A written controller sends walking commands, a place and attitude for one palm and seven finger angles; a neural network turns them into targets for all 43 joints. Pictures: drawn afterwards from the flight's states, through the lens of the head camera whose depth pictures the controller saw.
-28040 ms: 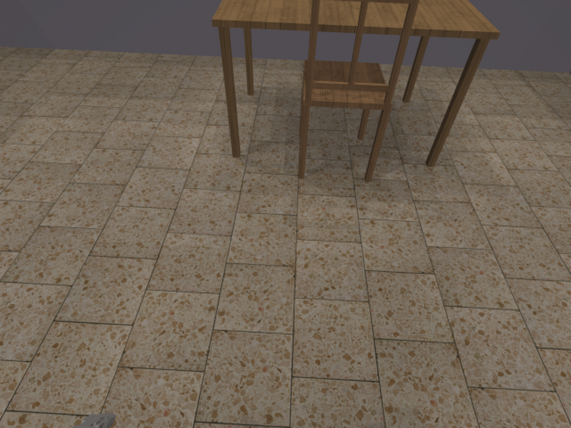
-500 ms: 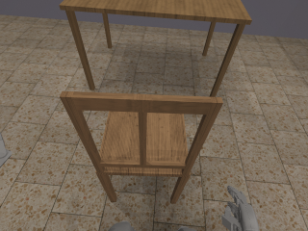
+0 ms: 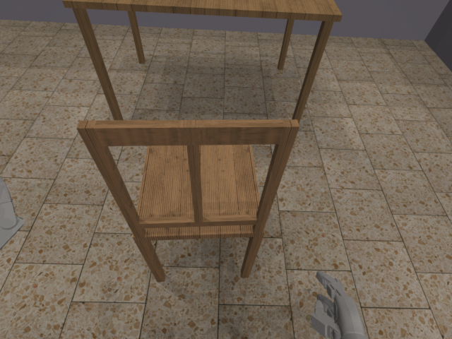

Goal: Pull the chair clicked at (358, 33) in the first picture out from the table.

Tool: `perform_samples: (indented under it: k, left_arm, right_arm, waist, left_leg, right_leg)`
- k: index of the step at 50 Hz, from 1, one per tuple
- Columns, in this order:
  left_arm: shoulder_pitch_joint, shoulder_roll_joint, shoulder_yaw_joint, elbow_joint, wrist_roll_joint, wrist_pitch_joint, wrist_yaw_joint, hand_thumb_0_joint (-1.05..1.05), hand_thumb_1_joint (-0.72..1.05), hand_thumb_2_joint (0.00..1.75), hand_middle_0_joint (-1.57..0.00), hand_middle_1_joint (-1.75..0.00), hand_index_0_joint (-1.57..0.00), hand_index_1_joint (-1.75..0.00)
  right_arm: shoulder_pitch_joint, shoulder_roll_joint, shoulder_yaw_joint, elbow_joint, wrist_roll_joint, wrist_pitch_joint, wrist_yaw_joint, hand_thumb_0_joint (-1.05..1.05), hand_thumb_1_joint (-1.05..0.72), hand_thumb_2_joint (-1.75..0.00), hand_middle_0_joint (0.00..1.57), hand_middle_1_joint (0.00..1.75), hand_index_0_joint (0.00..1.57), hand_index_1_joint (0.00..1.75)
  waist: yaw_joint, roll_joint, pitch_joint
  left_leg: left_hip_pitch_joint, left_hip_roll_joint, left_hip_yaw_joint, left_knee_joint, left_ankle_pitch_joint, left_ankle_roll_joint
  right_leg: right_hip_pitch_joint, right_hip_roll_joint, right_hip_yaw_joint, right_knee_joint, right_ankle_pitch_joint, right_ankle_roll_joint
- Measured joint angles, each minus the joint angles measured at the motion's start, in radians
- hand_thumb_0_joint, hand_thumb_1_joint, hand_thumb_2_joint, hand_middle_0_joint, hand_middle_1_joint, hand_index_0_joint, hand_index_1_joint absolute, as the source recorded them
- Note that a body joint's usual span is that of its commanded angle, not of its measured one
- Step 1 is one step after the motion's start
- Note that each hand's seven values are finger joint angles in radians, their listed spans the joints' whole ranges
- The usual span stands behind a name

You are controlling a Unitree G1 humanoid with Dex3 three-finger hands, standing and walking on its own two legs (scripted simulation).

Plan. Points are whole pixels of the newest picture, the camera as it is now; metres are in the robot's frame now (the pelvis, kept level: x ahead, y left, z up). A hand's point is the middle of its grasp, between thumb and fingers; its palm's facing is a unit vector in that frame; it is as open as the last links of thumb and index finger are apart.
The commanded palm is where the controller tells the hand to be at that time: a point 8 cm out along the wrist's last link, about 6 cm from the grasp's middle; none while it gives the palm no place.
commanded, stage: step back with the hand held close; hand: left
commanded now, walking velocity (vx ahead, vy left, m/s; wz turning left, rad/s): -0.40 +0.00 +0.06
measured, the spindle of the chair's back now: (196, 187) +0.44 +0.10 -0.06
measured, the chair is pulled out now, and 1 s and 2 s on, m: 0.78 0.78 0.78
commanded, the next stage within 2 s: stop stepping back and stand still in 0.02 s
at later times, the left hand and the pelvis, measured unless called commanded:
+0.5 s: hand out of the picture +0.06 +0.28 +0.18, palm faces +0.58 -0.72 -0.38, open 7.4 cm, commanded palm +0.01 +0.30 +0.18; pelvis -0.11 -0.01 +0.00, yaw +4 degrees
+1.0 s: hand out of the picture +0.02 +0.25 +0.19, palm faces +0.46 -0.76 -0.47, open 7.4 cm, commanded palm -0.04 +0.29 +0.18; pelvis -0.17 -0.02 +0.01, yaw +3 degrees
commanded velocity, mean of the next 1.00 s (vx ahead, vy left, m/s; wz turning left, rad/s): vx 0.14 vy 0.01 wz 0.01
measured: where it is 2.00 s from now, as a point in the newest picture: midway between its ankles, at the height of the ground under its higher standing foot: outside the picture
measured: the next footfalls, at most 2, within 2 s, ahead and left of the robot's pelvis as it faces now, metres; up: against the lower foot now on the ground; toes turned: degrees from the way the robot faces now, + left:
left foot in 0.26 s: -0.03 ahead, +0.11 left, +0.00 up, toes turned +2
left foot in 0.78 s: -0.12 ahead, +0.07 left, +0.00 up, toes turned +2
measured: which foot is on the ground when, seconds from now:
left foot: down 0.00-0.04, up 0.06-0.24, down 0.26-0.62, up 0.64-0.76, down 0.78-1.00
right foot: down 0.00-0.78, up 0.80-1.00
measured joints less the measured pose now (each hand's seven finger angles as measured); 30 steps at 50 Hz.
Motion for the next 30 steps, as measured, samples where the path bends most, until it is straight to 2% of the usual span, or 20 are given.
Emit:
perform_samples:
  k: [2,3,6,8,10,13,14,16,18,21,24,27,30]
  left_arm:
    - [-0.02,-0.001,-0.017,0.039,0.005,0.006,-0.015,0.01,0.89,0.9,-0.21,-0.3,-0.21,-0.3]
    - [-0.02,0.002,-0.027,0.05,0.005,0.01,-0.021,0.01,0.89,0.9,-0.21,-0.3,-0.21,-0.3]
    - [0.035,0.009,-0.047,0.055,-0.001,0.024,-0.03,0.01,0.89,0.9,-0.21,-0.3,-0.21,-0.3]
    - [0.102,0.012,-0.044,0.044,0.0,0.038,-0.019,0.01,0.89,0.9,-0.22,-0.3,-0.22,-0.3]
    - [0.158,0.018,-0.037,0.026,0.0,0.053,-0.004,0.01,0.89,0.9,-0.22,-0.3,-0.22,-0.3]
    - [0.199,0.035,-0.033,-0.019,-0.005,0.065,0.017,0.01,0.89,0.9,-0.22,-0.3,-0.22,-0.3]
    - [0.189,0.046,-0.03,-0.029,-0.007,0.063,0.021,0.01,0.89,0.9,-0.22,-0.3,-0.22,-0.3]
    - [0.169,0.051,-0.026,-0.036,-0.005,0.056,0.023,0.01,0.89,0.9,-0.22,-0.3,-0.22,-0.3]
    - [0.15,0.037,-0.02,-0.019,0.003,0.047,0.025,0.02,0.89,0.9,-0.22,-0.3,-0.22,-0.3]
    - [0.072,0.012,-0.015,0.046,0.013,0.035,0.03,0.01,0.89,0.9,-0.22,-0.3,-0.22,-0.3]
    - [-0.016,-0.036,-0.024,0.141,0.019,0.031,0.034,0.01,0.89,0.9,-0.21,-0.3,-0.22,-0.3]
    - [-0.06,-0.078,-0.056,0.207,0.026,0.059,0.032,0.01,0.89,0.9,-0.21,-0.3,-0.21,-0.3]
    - [-0.073,-0.086,-0.091,0.208,0.032,0.083,0.018,0.01,0.89,0.9,-0.21,-0.3,-0.21,-0.3]
  right_arm:
    - [-0.021,-0.015,0.0,-0.007,0.006,0.022,0.002,0.01,-0.9,-0.9,0.21,0.3,0.21,0.3]
    - [-0.026,-0.02,-0.003,-0.013,0.014,0.035,0.003,0.01,-0.9,-0.9,0.21,0.3,0.21,0.3]
    - [-0.021,-0.033,-0.019,-0.026,0.032,0.073,-0.006,0.01,-0.9,-0.9,0.21,0.3,0.21,0.3]
    - [-0.012,-0.042,-0.021,-0.038,0.035,0.098,-0.023,0.01,-0.9,-0.9,0.21,0.3,0.2,0.3]
    - [0.004,-0.057,-0.02,-0.054,0.036,0.111,-0.041,0.01,-0.9,-0.9,0.21,0.3,0.2,0.3]
    - [0.048,-0.096,-0.03,-0.073,0.035,0.097,-0.061,0.01,-0.9,-0.9,0.21,0.3,0.2,0.3]
    - [0.057,-0.094,-0.04,-0.061,0.035,0.086,-0.066,0.01,-0.9,-0.9,0.21,0.3,0.2,0.3]
    - [0.083,-0.085,-0.046,-0.039,0.041,0.07,-0.067,0.01,-0.9,-0.9,0.2,0.3,0.2,0.3]
    - [0.115,-0.081,-0.039,-0.031,0.042,0.05,-0.065,0.01,-0.9,-0.9,0.2,0.3,0.2,0.3]
    - [0.157,-0.071,-0.031,-0.03,0.049,0.019,-0.058,0.01,-0.9,-0.9,0.2,0.3,0.2,0.3]
    - [0.154,-0.062,-0.016,-0.009,0.05,0.014,-0.045,0.01,-0.9,-0.9,0.2,0.3,0.2,0.3]
    - [0.145,-0.044,-0.003,0.0,0.047,0.024,-0.036,0.01,-0.9,-0.9,0.21,0.3,0.2,0.3]
    - [0.137,-0.023,0.006,-0.003,0.039,0.03,-0.029,0.01,-0.9,-0.9,0.21,0.3,0.2,0.3]
  waist:
    - [-0.018,0.04,0.024]
    - [-0.024,0.037,0.03]
    - [-0.039,-0.014,0.023]
    - [-0.053,-0.048,0.009]
    - [-0.067,-0.066,-0.003]
    - [-0.079,-0.047,-0.014]
    - [-0.074,-0.062,-0.008]
    - [-0.041,-0.093,-0.008]
    - [-0.024,-0.085,-0.034]
    - [-0.022,-0.054,-0.067]
    - [-0.015,-0.015,-0.07]
    - [-0.019,0.009,-0.066]
    - [-0.03,0.009,-0.046]
  left_leg:
    - [-0.027,0.023,-0.022,0.023,0.023,0.0]
    - [-0.049,0.007,-0.036,0.07,-0.023,0.002]
    - [-0.106,-0.084,-0.06,0.285,-0.188,0.008]
    - [-0.099,-0.114,-0.047,0.311,-0.225,0.009]
    - [-0.049,-0.12,-0.034,0.212,-0.2,0.017]
    - [0.08,-0.1,-0.032,-0.065,-0.039,0.04]
    - [0.088,-0.108,-0.034,-0.082,0.014,0.047]
    - [0.105,-0.12,-0.023,-0.075,0.027,0.053]
    - [0.114,-0.113,-0.024,-0.076,0.022,0.054]
    - [0.103,-0.11,-0.046,-0.053,0.016,0.057]
    - [0.089,-0.097,-0.054,-0.014,-0.007,0.058]
    - [0.073,-0.09,-0.055,0.013,-0.067,0.061]
    - [0.044,-0.087,-0.052,0.05,-0.14,0.068]
  right_leg:
    - [-0.006,0.028,-0.016,-0.021,0.039,-0.021]
    - [-0.022,0.024,-0.015,-0.012,0.052,-0.03]
    - [-0.061,-0.013,0.012,-0.011,0.079,-0.034]
    - [-0.077,-0.029,0.028,-0.028,0.105,-0.033]
    - [-0.088,-0.035,0.029,-0.034,0.124,-0.029]
    - [-0.101,-0.02,-0.007,0.002,0.118,-0.021]
    - [-0.102,-0.031,-0.013,0.026,0.11,-0.018]
    - [-0.095,-0.043,-0.001,0.057,0.044,-0.01]
    - [-0.088,-0.04,-0.006,0.079,-0.037,-0.004]
    - [-0.034,-0.038,-0.003,0.05,-0.033,0.004]
    - [-0.023,-0.027,-0.014,0.037,0.015,0.001]
    - [-0.033,-0.018,-0.01,0.064,-0.044,-0.011]
    - [-0.05,-0.014,-0.005,0.082,-0.044,-0.029]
